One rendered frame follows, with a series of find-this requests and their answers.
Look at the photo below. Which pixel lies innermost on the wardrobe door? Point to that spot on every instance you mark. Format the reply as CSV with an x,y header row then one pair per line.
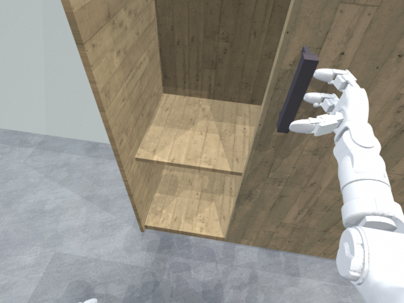
x,y
289,197

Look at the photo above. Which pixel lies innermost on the robot right forearm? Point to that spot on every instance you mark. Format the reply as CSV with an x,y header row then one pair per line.
x,y
367,197

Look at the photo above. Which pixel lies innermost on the handle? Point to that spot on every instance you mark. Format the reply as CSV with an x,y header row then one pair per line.
x,y
302,78

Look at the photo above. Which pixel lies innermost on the right robot upper arm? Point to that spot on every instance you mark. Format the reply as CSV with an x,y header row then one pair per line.
x,y
373,260

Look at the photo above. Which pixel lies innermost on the right robot hand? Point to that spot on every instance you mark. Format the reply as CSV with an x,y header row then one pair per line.
x,y
352,105

